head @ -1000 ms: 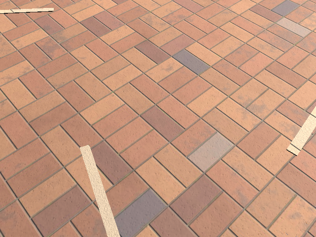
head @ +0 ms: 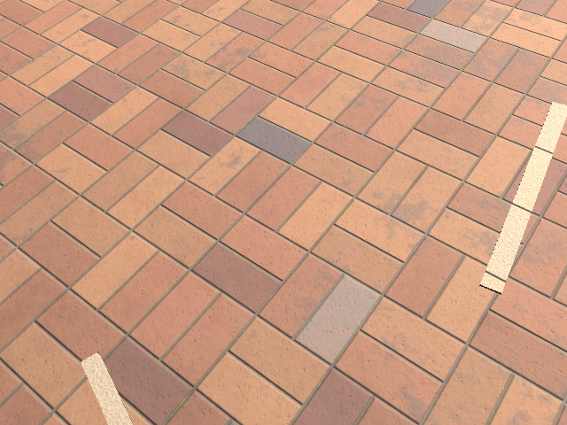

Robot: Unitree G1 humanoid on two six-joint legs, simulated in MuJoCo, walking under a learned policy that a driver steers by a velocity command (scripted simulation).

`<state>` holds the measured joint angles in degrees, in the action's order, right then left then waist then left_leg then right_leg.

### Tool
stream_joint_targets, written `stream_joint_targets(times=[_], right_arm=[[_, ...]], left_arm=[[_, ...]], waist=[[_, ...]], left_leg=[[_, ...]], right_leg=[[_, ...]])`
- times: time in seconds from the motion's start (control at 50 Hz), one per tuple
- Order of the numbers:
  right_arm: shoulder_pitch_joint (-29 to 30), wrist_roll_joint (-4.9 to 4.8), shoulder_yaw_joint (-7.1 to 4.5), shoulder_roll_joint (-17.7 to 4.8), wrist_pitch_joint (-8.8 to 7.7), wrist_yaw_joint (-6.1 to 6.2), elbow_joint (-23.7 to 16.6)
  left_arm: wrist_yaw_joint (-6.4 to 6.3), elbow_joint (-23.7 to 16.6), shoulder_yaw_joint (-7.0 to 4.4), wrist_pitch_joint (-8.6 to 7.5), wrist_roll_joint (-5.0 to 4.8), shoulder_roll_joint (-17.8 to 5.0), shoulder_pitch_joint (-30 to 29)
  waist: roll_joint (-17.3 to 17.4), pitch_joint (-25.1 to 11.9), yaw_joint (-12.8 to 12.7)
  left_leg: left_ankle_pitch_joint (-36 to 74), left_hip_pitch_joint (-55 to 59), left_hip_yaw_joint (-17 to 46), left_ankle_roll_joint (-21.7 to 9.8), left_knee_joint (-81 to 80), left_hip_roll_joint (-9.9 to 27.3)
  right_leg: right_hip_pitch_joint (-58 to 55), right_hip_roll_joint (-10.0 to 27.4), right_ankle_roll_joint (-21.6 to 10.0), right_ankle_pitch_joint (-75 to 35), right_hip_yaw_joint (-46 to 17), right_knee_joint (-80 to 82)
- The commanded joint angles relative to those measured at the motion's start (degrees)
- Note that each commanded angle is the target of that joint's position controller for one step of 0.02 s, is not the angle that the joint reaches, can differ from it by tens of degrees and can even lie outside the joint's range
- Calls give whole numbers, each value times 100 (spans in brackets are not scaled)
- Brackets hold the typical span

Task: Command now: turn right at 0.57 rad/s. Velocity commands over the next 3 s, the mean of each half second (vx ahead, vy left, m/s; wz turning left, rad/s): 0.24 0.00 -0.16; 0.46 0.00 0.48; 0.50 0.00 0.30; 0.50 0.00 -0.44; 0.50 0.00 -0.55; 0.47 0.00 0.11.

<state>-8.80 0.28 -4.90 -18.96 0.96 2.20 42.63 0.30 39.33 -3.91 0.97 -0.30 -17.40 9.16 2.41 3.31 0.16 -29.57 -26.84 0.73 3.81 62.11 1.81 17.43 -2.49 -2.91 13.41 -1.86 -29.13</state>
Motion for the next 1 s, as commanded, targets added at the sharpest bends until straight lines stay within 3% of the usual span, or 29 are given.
stream_joint_targets(times=[0.02, 0.06, 0.1, 0.14, 0.2, 0.26, 0.32, 0.34, 0.36, 0.38, 0.4, 0.42, 0.48, 0.5, 0.56, 0.6, 0.66, 0.7, 0.74, 0.76, 0.78, 0.8, 0.82, 0.84, 0.86, 0.88, 0.9, 0.92, 1.0], right_arm=[[41, 26, -175, -577, -74, 65, -425], [-47, -6, -147, -449, -88, 42, -426], [77, -16, -110, -374, -120, 0, -481], [290, -42, -93, -368, -187, -68, -572], [202, -75, -44, -347, -338, -193, -514], [209, -138, 12, -302, -483, -280, -506], [-353, -167, 28, -263, -589, -305, -287], [-677, -159, 27, -297, -612, -289, -198], [-1164, -127, 3, -515, -634, -261, -118], [-1493, -73, -164, -1182, -616, -294, -32], [-1653, -34, -147, -1040, -632, -336, -47], [-1492, -39, -74, -822, -663, -326, -103], [-1449, -107, -10, -620, -611, -242, -193], [-1512, -115, 5, -564, -565, -202, -193], [-1566, -125, -10, -561, -450, -92, -219], [-1673, -142, -47, -651, -392, -54, -202], [-1805, -207, -97, -751, -335, -43, -180], [-1709, -237, -129, -801, -314, -36, -207], [-1537, -223, -104, -682, -300, -42, -279], [-1444, -162, -35, -468, -310, -65, -363], [-1494, 22, 119, -1, -322, -63, -547], [-2248, -251, 198, 263, -390, -61, -748], [-2007, -361, 45, -419, -383, -44, -506], [-1431, -309, -23, -645, -363, -68, -559], [-1244, -242, -15, -550, -343, -72, -538], [-1054, -184, -24, -468, -337, -103, -592], [-1032, -203, -17, -363, -311, -152, -628], [-992, -226, 6, -248, -283, -184, -663], [-504, -159, 90, -67, -244, -256, -941]], left_arm=[[-120, -389, -235, -67, -39, -949, -172], [-165, -403, -232, -39, -20, -937, -163], [-205, -367, -240, -28, -74, -943, 5], [-213, -368, -249, -43, -79, -1005, 36], [-170, -259, -173, -107, -11, -908, 155], [-90, -117, -128, -167, 8, -966, 316], [-33, -63, -47, -218, 5, -836, 205], [-25, -73, 15, -251, 27, -656, 129], [-15, -153, 111, -303, 65, -333, -18], [-11, -418, 86, -435, -6, -302, -128], [-46, -510, -16, -552, -89, -717, -527], [-19, -480, -74, -632, -147, -837, -500], [66, -391, -75, -750, 33, -642, -612], [92, -403, -55, -773, 50, -521, -681], [145, -425, 36, -783, 31, -186, -964], [171, -485, 70, -781, -7, -110, -1246], [187, -548, 22, -795, -74, -288, -1407], [169, -538, -53, -818, -109, -482, -1241], [105, -361, -185, -838, -97, -722, -550], [46, -234, -286, -850, -45, -948, 154], [-22, -116, -376, -803, 25, -1345, 1219], [54, 65, -411, -721, 83, -1607, 1333], [67, -28, -256, -718, 31, -924, 996], [39, -41, -178, -705, -4, -633, 731], [41, -27, -130, -697, 34, -516, 498], [39, 28, -102, -684, 73, -389, 363], [20, 72, -90, -697, 119, -369, 291], [16, 116, -99, -727, 106, -350, 270], [11, 298, -180, -786, 44, -595, 284]], waist=[[-883, -803, 31], [-929, -855, 48], [-946, -889, -68], [-1199, -668, -172], [-1229, -632, -285], [-1117, -368, -350], [-874, -252, 2], [-732, -267, 146], [-26, -305, 266], [1178, -126, 168], [1030, 234, 441], [702, 319, 315], [416, 87, 303], [435, 2, 304], [494, -96, 354], [554, -50, 448], [596, -37, 456], [704, -57, 280], [709, -342, -140], [545, -877, -490], [-440, -1945, -816], [-2561, -2324, -314], [-1615, -1478, -403], [-1113, -798, -459], [-689, -530, -336], [-686, -305, -257], [-853, -248, -150], [-897, -215, -118], [-638, 0, -94]], left_leg=[[582, -674, 355, 50, 307, -18], [811, -562, 332, 114, -180, -112], [1068, -495, 326, 122, -967, -137], [1108, -382, 334, 89, -1583, -188], [1149, 61, 125, -32, -2226, -85], [1179, 485, -82, -293, -2642, -83], [1416, 1513, -215, -643, -3410, -222], [1265, 1882, 69, -762, -3580, -62], [727, 2310, 1188, -1039, -4141, 682], [-455, 2778, 3228, -1808, -4944, 1595], [-992, 2738, 4272, -2209, -5354, 2009], [-913, 2762, 3974, -2085, -5285, 1884], [654, 2988, 2767, -1691, -5234, 1224], [1177, 2907, 2444, -1630, -5242, 1030], [2154, 2395, 1727, -1521, -5160, 649], [2279, 2021, 1616, -1490, -5084, 589], [2202, 1784, 1892, -1443, -4934, 724], [2303, 1809, 2141, -1336, -4764, 864], [2937, 1696, 2069, -1118, -4147, 690], [3056, 1324, 1804, -922, -3112, 353], [1675, 455, 1257, -699, -1277, -111], [-574, -1255, 847, -496, 286, -582], [-154, -1776, 990, -459, 974, -115], [383, -1855, 810, -473, 996, 73], [783, -1588, 730, -450, 866, 266], [1011, -1490, 715, -440, 657, 385], [1165, -1276, 679, -442, 567, 504], [1241, -1233, 601, -430, 498, 539], [1785, -1559, 503, -298, -267, 599]], right_leg=[[-1004, 1402, -1079, -2494, -1645, 963], [-987, 1287, -1079, -2268, -1608, 978], [-987, 1166, -1068, -338, -1822, 1210], [-762, 1154, -1087, 1197, -2209, 1475], [-659, 1259, -1028, 1464, -2158, 1482], [-347, 1355, -1011, 1837, -2215, 1500], [215, 1166, -818, 2136, -1942, 1217], [435, 999, -663, 2055, -1721, 842], [915, 577, -358, 1681, -1071, -399], [2150, -139, -1, 1523, 29, -1640], [2918, 32, 76, 2025, -210, -2475], [3094, 290, 38, 1560, -427, -2819], [2990, 467, 155, 426, -290, -2450], [2751, 408, 253, 163, -195, -2148], [1931, 169, 522, -528, 37, -1096], [1443, 58, 615, -862, 65, -518], [874, -1, 616, -1088, -31, -71], [484, 59, 508, -978, -139, 118], [-530, 99, 269, -890, -68, 459], [-1640, 494, 29, -802, -349, 449], [-3231, 1678, -328, -161, -1565, 328], [-4105, 2716, -1113, 1390, -4292, 1209], [-3445, 2534, -973, 2113, -4039, 1456], [-2755, 2301, -788, 1453, -2972, 1436], [-2174, 2029, -712, 549, -2271, 1504], [-1786, 1832, -699, -19, -1788, 1613], [-1498, 1712, -665, -337, -1386, 1736], [-1363, 1666, -699, -567, -1125, 1852], [-1227, 1770, -888, -1447, -391, 2134]])
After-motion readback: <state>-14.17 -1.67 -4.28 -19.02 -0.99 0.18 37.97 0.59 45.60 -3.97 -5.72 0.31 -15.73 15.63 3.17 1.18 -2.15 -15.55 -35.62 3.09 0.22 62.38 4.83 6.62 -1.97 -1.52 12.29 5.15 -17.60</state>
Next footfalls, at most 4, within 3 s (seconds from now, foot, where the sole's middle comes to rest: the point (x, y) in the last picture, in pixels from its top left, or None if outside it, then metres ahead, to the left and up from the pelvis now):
0.36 left None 0.10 0.13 -0.77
0.76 right None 0.37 -0.12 -0.77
1.26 left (224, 360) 0.60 0.22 -0.77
1.82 right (267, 237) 0.96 0.12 -0.77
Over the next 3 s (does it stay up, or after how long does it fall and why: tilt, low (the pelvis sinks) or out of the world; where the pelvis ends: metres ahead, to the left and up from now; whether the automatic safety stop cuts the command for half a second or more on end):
stays up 1.40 0.15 0.01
